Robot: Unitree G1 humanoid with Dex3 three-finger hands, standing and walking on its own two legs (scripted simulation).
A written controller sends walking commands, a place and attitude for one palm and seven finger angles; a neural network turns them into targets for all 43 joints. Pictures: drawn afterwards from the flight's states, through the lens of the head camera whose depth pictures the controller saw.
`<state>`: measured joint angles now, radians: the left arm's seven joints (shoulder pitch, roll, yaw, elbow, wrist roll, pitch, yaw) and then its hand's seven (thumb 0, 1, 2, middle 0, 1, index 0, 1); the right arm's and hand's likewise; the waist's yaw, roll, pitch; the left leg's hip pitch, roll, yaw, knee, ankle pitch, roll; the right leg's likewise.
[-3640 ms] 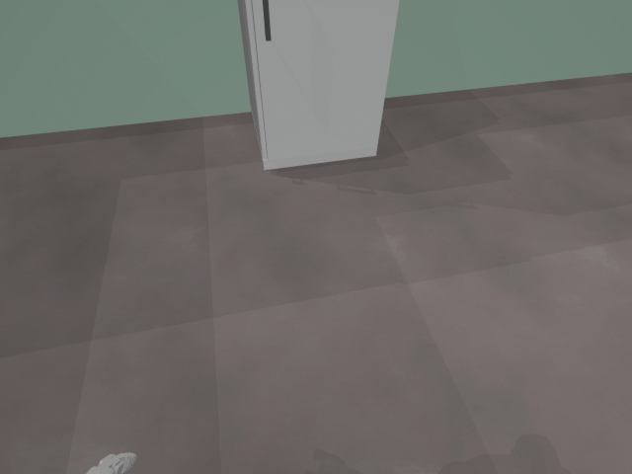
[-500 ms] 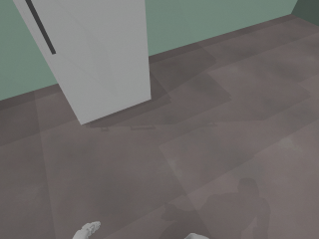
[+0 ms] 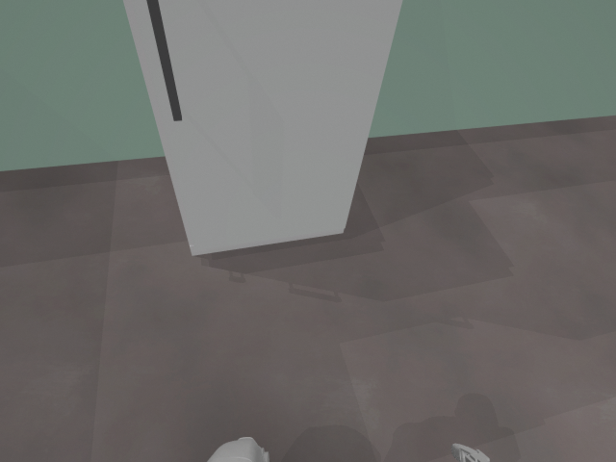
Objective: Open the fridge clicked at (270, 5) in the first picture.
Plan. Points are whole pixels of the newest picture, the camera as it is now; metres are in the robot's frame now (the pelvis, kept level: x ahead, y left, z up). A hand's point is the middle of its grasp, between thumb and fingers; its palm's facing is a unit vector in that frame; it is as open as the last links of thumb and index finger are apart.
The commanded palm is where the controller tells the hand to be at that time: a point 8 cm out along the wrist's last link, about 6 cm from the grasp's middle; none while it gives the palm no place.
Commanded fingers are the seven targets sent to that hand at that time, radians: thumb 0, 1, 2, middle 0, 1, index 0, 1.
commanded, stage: walk to a spot facing it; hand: left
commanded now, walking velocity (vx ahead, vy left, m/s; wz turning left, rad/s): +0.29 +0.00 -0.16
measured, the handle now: (158, 25) +0.82 +0.39 +0.13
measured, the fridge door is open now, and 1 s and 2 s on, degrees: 0 0 0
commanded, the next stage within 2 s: turn to face it in 0.14 s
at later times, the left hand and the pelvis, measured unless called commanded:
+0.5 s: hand (226, 375) +0.26 +0.15 -0.15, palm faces -0.04 -0.98 -0.20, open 7.4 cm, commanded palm none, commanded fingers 0.00 0.90 0.90 -0.20 -0.30 -0.20 -0.30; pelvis +0.15 -0.02 +0.01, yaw +0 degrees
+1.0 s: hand (152, 461) +0.13 +0.23 -0.18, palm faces +0.28 -0.94 -0.21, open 7.4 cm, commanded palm none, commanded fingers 0.00 0.90 0.90 -0.20 -0.30 -0.20 -0.30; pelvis +0.14 +0.02 +0.01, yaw +14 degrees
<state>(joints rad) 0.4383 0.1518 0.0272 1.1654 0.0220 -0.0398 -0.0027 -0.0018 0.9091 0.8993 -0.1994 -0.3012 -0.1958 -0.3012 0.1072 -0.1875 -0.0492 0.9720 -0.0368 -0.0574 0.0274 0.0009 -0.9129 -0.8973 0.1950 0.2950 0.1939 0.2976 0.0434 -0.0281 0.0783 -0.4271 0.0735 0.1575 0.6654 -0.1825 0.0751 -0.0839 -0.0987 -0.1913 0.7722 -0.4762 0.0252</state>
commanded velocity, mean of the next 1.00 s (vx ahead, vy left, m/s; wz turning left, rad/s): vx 0.04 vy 0.00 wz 0.26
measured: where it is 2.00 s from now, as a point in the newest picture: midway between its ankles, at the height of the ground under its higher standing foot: (283, 457)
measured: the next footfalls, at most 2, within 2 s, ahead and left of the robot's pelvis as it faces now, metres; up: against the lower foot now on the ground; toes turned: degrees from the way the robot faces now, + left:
right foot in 0.50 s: +0.25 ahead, -0.14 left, +0.00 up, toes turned -8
left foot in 0.90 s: +0.18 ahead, +0.12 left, +0.00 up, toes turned +20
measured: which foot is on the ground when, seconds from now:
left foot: down 0.00-0.50, up 0.52-0.88, down 0.90-1.00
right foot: up 0.00-0.48, down 0.50-0.92, up 0.94-1.00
